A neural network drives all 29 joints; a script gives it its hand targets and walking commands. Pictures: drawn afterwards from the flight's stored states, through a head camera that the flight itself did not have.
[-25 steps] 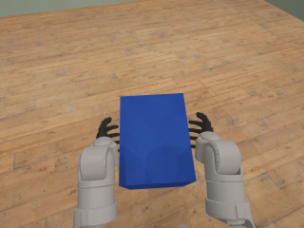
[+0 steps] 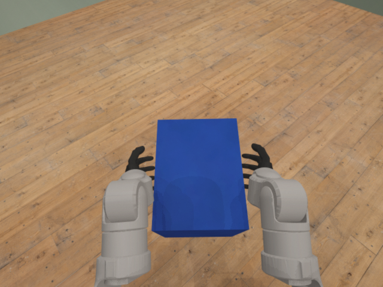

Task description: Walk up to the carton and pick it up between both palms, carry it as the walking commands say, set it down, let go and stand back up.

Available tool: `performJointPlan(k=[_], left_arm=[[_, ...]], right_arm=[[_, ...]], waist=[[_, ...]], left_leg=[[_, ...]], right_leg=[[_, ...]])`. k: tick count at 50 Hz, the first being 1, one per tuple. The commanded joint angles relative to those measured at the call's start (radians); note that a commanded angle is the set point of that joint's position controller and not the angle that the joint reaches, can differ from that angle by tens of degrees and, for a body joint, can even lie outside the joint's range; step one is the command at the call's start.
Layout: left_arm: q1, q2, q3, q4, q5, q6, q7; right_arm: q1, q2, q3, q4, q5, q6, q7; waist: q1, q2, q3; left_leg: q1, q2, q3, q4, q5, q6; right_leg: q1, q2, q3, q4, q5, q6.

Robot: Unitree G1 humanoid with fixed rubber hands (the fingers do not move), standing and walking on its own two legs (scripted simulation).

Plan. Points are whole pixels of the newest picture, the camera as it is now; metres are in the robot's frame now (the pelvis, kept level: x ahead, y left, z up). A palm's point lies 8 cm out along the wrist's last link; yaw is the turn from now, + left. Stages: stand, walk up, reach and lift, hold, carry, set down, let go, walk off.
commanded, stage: carry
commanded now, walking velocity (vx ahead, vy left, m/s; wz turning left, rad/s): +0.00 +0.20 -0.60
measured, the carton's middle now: (197, 183) +0.36 -0.02 -0.03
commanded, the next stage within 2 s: none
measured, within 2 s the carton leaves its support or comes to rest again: neither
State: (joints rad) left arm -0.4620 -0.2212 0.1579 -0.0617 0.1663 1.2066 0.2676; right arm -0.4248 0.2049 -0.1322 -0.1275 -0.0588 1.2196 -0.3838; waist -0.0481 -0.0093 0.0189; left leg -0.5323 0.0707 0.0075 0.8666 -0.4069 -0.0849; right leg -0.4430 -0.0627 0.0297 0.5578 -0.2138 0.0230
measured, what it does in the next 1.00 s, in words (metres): steps to the left, turning right: left foot, then right foot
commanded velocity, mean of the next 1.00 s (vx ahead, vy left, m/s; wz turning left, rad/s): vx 0.00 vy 0.20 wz -0.60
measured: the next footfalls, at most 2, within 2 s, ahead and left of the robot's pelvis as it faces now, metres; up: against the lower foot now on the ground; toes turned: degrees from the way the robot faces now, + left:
left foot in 0.08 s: +0.05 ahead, +0.18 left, +0.00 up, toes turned +0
right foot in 0.36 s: +0.01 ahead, -0.01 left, +0.00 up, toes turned -23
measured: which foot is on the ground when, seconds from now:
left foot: up 0.00-0.06, down 0.08-0.36, up 0.38-0.70, down 0.72-1.00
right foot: down 0.00-0.08, up 0.10-0.34, down 0.36-0.72, up 0.74-0.98, down 1.00-1.00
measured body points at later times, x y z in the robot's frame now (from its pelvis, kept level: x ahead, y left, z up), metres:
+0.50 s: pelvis -0.01 +0.10 +0.00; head +0.01 +0.07 +0.45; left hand +0.33 +0.11 +0.06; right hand +0.24 -0.12 +0.04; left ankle +0.01 +0.23 -0.67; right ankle -0.03 +0.00 -0.73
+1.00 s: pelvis +0.00 +0.22 -0.01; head +0.03 +0.19 +0.44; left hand +0.34 +0.15 +0.08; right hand +0.21 -0.07 +0.06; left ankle +0.05 +0.31 -0.73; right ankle -0.05 +0.15 -0.74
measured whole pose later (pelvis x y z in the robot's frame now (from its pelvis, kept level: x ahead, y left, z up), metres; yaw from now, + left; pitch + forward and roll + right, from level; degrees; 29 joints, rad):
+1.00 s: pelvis +0.00 +0.22 -0.01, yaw -37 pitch +6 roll +0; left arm -0.46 -0.22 0.13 -0.14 0.07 1.25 0.43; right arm -0.43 0.21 -0.14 -0.11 -0.16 1.19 -0.23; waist 0.07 0.01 -0.04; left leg -0.37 0.10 0.25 0.63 -0.35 0.01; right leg -0.40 -0.02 -0.14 0.60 -0.32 0.01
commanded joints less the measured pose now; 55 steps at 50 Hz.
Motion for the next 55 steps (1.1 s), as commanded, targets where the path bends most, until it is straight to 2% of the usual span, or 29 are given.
performJointPlan(k=[1,3,4,5,6,8,10,13,16,18,19,20,23,26,28,33,35,36,37,38,39,41,43,45,48,50,51,52,55], left_arm=[[-0.368,-0.973,-0.538,-0.081,-0.399,-0.010,-0.329],[-0.396,-0.993,-0.578,-0.104,-0.415,-0.004,-0.330],[-0.380,-1.009,-0.593,-0.090,-0.407,-0.002,-0.328],[-0.359,-1.015,-0.608,-0.053,-0.409,0.001,-0.330],[-0.394,-1.051,-0.638,-0.092,-0.432,-0.002,-0.336],[-0.513,-1.024,-0.677,-0.191,-0.498,-0.008,-0.340],[-0.536,-1.046,-0.697,-0.198,-0.544,-0.007,-0.346],[-0.470,-1.019,-0.693,-0.147,-0.557,0.014,-0.358],[-0.397,-1.017,-0.616,0.014,-0.533,0.038,-0.378],[-0.363,-1.019,-0.559,0.076,-0.500,0.042,-0.397],[-0.322,-1.016,-0.542,0.137,-0.480,0.040,-0.403],[-0.314,-1.043,-0.527,0.146,-0.468,0.025,-0.408],[-0.369,-1.055,-0.502,0.061,-0.446,-0.001,-0.396],[-0.482,-1.057,-0.528,-0.068,-0.457,-0.021,-0.372],[-0.462,-1.009,-0.534,-0.112,-0.442,-0.023,-0.354],[-0.368,-0.995,-0.546,-0.092,-0.408,-0.007,-0.332],[-0.366,-0.985,-0.578,-0.089,-0.418,0.000,-0.331],[-0.382,-1.014,-0.592,-0.080,-0.425,0.004,-0.335],[-0.343,-1.027,-0.601,-0.038,-0.433,0.005,-0.340],[-0.425,-1.037,-0.638,-0.108,-0.450,0.003,-0.345],[-0.501,-1.040,-0.668,-0.154,-0.481,-0.001,-0.349],[-0.485,-1.029,-0.684,-0.174,-0.518,-0.006,-0.351],[-0.502,-1.047,-0.695,-0.167,-0.555,-0.006,-0.351],[-0.523,-1.031,-0.695,-0.171,-0.567,0.001,-0.354],[-0.433,-1.019,-0.650,-0.051,-0.546,0.031,-0.370],[-0.373,-1.004,-0.572,0.046,-0.499,0.043,-0.392],[-0.311,-1.002,-0.548,0.109,-0.476,0.037,-0.397],[-0.292,-1.039,-0.539,0.136,-0.461,0.023,-0.401],[-0.342,-1.037,-0.514,0.043,-0.441,-0.002,-0.397]], right_arm=[[-0.493,1.061,0.642,-0.032,0.413,-0.006,0.454],[-0.483,1.071,0.627,-0.025,0.404,-0.004,0.465],[-0.460,1.062,0.611,-0.005,0.382,-0.001,0.468],[-0.435,1.045,0.601,0.031,0.362,0.000,0.473],[-0.465,1.060,0.606,0.001,0.363,-0.011,0.475],[-0.429,1.074,0.600,-0.018,0.338,-0.023,0.475],[-0.466,1.076,0.582,-0.074,0.335,-0.033,0.468],[-0.428,1.009,0.561,-0.081,0.296,-0.046,0.447],[-0.413,0.977,0.574,-0.015,0.288,-0.033,0.435],[-0.428,0.997,0.606,0.030,0.309,-0.032,0.437],[-0.442,1.012,0.614,0.049,0.316,-0.031,0.437],[-0.519,1.036,0.650,-0.004,0.340,-0.023,0.444],[-0.635,1.061,0.682,-0.062,0.423,-0.042,0.462],[-0.635,1.106,0.668,-0.043,0.441,-0.026,0.459],[-0.585,1.087,0.657,-0.029,0.441,-0.022,0.456],[-0.533,1.067,0.646,-0.057,0.433,0.001,0.459],[-0.463,1.066,0.638,-0.005,0.400,0.006,0.464],[-0.458,1.070,0.630,0.004,0.389,0.005,0.466],[-0.458,1.053,0.622,0.009,0.384,0.003,0.469],[-0.438,1.066,0.613,0.034,0.346,-0.015,0.468],[-0.460,1.093,0.607,-0.006,0.349,-0.022,0.467],[-0.464,1.073,0.598,-0.063,0.337,-0.033,0.465],[-0.453,1.054,0.574,-0.075,0.329,-0.038,0.457],[-0.436,1.028,0.559,-0.079,0.311,-0.042,0.446],[-0.393,0.983,0.561,-0.023,0.287,-0.040,0.433],[-0.440,1.009,0.598,0.019,0.304,-0.036,0.435],[-0.437,1.022,0.615,0.033,0.317,-0.029,0.436],[-0.491,1.047,0.646,-0.015,0.333,-0.021,0.446],[-0.577,1.075,0.692,-0.049,0.406,-0.041,0.460]], waist=[[0.071,-0.190,-0.481],[0.044,-0.130,-0.505],[0.036,0.058,-0.536],[0.066,0.331,-0.476],[0.060,0.456,-0.523],[0.054,0.221,-0.479],[0.053,0.154,-0.452],[0.052,0.245,-0.484],[0.057,0.135,-0.441],[0.079,-0.020,-0.406],[0.062,-0.283,-0.417],[0.072,-0.357,-0.379],[0.064,-0.070,-0.396],[0.059,-0.128,-0.406],[0.064,-0.164,-0.408],[0.071,-0.248,-0.472],[0.050,-0.133,-0.495],[0.042,-0.046,-0.518],[0.061,0.249,-0.465],[0.056,0.486,-0.515],[0.054,0.399,-0.512],[0.052,0.191,-0.473],[0.050,0.146,-0.452],[0.045,0.228,-0.456],[0.051,0.190,-0.456],[0.079,0.012,-0.446],[0.061,-0.302,-0.469],[0.071,-0.338,-0.423],[0.061,-0.091,-0.406]], left_leg=[[0.093,-0.063,0.050,-0.194,-0.007,0.004],[0.337,-0.048,0.106,-0.494,0.183,0.017],[0.521,0.092,-0.021,-0.570,0.236,0.058],[0.597,0.375,-0.259,-0.538,0.645,0.158],[0.577,0.388,-0.210,-0.467,0.768,0.276],[0.594,0.285,-0.058,-0.398,0.834,0.241],[0.549,0.219,0.059,-0.381,0.711,0.209],[0.512,0.206,0.119,-0.378,0.601,0.209],[0.468,0.216,0.137,-0.297,0.518,0.221],[0.260,0.157,0.151,-0.142,0.338,0.113],[-0.045,0.025,0.172,-0.002,-0.038,0.032],[-0.163,0.030,0.051,0.147,-0.200,0.015],[-0.187,0.041,-0.016,0.229,-0.099,-0.003],[-0.053,0.024,0.019,0.140,0.032,-0.010],[-0.026,0.002,0.032,0.062,0.026,-0.007],[0.130,-0.060,0.066,-0.207,0.004,0.010],[0.332,-0.042,0.097,-0.497,0.150,0.025],[0.492,0.070,0.007,-0.545,0.191,0.056],[0.573,0.308,-0.197,-0.540,0.570,0.141],[0.591,0.385,-0.191,-0.448,0.756,0.270],[0.603,0.345,-0.117,-0.412,0.866,0.280],[0.545,0.254,0.008,-0.395,0.782,0.216],[0.531,0.207,0.109,-0.365,0.683,0.185],[0.558,0.196,0.143,-0.361,0.645,0.201],[0.523,0.203,0.157,-0.288,0.623,0.200],[0.266,0.167,0.146,-0.105,0.473,0.101],[-0.056,0.032,0.169,0.030,-0.035,0.019],[-0.143,0.036,0.038,0.155,-0.214,0.014],[-0.167,0.049,-0.022,0.256,-0.089,-0.014]], right_leg=[[0.318,-0.194,0.193,-0.053,0.439,-0.136],[0.196,-0.113,0.099,0.064,0.303,-0.067],[0.037,-0.026,0.040,0.189,0.068,-0.031],[-0.205,0.130,-0.121,0.352,-0.344,0.045],[-0.241,0.055,-0.095,0.485,-0.497,0.015],[-0.258,0.039,-0.118,0.534,-0.390,0.006],[-0.227,0.023,-0.130,0.484,-0.284,0.018],[-0.079,0.043,-0.166,0.298,-0.226,0.014],[0.039,0.048,-0.201,0.047,-0.147,-0.018],[0.291,-0.106,-0.001,-0.226,0.098,-0.037],[0.489,-0.399,0.398,-0.187,0.633,-0.138],[0.527,-0.421,0.435,-0.098,0.914,-0.251],[0.467,-0.298,0.248,-0.098,0.635,-0.200],[0.314,-0.201,0.117,-0.150,0.280,-0.155],[0.297,-0.185,0.139,-0.159,0.198,-0.164],[0.251,-0.195,0.188,-0.082,0.262,-0.127],[0.172,-0.130,0.129,0.040,0.276,-0.071],[0.048,-0.051,0.075,0.144,0.154,-0.039],[-0.167,0.085,-0.062,0.276,-0.203,0.020],[-0.245,0.054,-0.118,0.442,-0.469,0.018],[-0.256,0.038,-0.112,0.504,-0.451,0.006],[-0.227,0.027,-0.116,0.508,-0.329,0.010],[-0.171,0.040,-0.150,0.367,-0.229,0.009],[-0.113,0.052,-0.172,0.257,-0.240,0.013],[0.028,0.060,-0.204,0.005,-0.131,-0.019],[0.336,-0.110,0.028,-0.251,0.150,-0.044],[0.585,-0.399,0.382,-0.160,0.791,-0.158],[0.545,-0.422,0.447,-0.105,0.952,-0.262],[0.475,-0.285,0.204,-0.069,0.792,-0.189]])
